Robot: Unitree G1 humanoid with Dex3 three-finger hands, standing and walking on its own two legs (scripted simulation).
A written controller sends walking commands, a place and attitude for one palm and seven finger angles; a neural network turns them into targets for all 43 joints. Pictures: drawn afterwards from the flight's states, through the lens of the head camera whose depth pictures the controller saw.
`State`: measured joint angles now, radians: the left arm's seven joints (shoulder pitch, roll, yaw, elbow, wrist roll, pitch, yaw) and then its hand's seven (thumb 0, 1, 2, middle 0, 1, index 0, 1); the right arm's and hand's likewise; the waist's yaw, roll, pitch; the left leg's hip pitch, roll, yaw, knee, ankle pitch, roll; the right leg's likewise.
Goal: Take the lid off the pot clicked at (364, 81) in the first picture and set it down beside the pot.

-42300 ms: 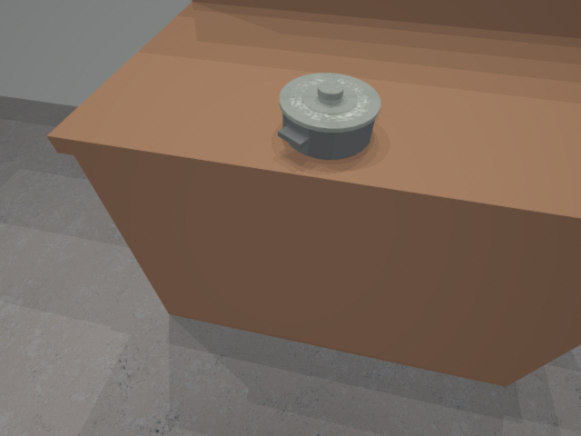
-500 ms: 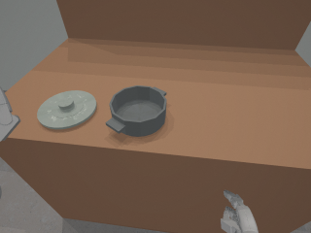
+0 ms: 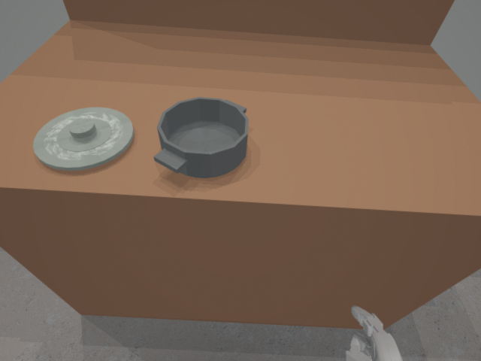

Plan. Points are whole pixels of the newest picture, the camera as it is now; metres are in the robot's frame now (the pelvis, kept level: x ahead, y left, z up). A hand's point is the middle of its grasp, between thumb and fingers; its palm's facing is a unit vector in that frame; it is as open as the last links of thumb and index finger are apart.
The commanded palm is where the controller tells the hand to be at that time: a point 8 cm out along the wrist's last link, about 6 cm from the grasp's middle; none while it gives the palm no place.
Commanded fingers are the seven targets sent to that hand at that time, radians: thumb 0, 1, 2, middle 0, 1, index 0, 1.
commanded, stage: step back with the hand held close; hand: left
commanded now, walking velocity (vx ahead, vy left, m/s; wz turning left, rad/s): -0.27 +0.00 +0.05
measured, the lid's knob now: (82, 128) +0.47 +0.35 +0.11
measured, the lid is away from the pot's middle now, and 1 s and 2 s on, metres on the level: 0.23 0.23 0.23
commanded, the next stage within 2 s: stop stepping back and stand still in 0.48 s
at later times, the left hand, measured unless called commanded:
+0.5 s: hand out of the picture +0.04 +0.21 +0.31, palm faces +0.47 -0.76 -0.45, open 7.4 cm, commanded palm +0.00 +0.29 +0.29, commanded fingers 0.00 0.90 0.90 -0.20 -0.30 -0.20 -0.30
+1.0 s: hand out of the picture -0.12 +0.27 +0.32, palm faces +0.62 -0.73 -0.28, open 7.4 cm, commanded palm -0.17 +0.32 +0.29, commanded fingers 0.00 0.90 0.90 -0.20 -0.30 -0.20 -0.30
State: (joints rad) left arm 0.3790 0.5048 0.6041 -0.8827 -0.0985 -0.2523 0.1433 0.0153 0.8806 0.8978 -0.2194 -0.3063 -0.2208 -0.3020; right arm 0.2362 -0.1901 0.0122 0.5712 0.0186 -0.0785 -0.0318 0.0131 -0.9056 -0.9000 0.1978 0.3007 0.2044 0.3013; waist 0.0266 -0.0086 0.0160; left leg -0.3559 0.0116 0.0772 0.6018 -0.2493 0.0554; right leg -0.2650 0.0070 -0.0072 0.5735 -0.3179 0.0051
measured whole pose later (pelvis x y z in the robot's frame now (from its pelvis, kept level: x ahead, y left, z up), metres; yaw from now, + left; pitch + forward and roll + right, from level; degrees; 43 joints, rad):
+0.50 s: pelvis -0.14 +0.02 +0.00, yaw -2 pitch +2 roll -2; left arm 0.40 0.51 0.61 -0.90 -0.09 -0.26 0.14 0.02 0.88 0.90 -0.22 -0.31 -0.22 -0.30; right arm 0.20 -0.18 0.00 0.61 0.00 -0.12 -0.03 0.01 -0.90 -0.90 0.20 0.30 0.21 0.30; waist 0.01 0.02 0.02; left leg -0.43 0.05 0.00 0.58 -0.18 0.00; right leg -0.27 0.05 -0.03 0.49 -0.23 0.00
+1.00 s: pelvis -0.28 +0.03 +0.00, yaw +4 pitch -1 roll -2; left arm 0.23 0.48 0.56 -0.73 -0.06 -0.25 0.16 0.01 0.89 0.90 -0.21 -0.31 -0.21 -0.30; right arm 0.32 -0.19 0.01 0.63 0.03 -0.12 -0.04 0.01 -0.90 -0.90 0.20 0.30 0.21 0.30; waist 0.00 0.00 -0.06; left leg -0.40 0.07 -0.04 0.80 -0.45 0.02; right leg -0.21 0.05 -0.04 0.52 -0.34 -0.05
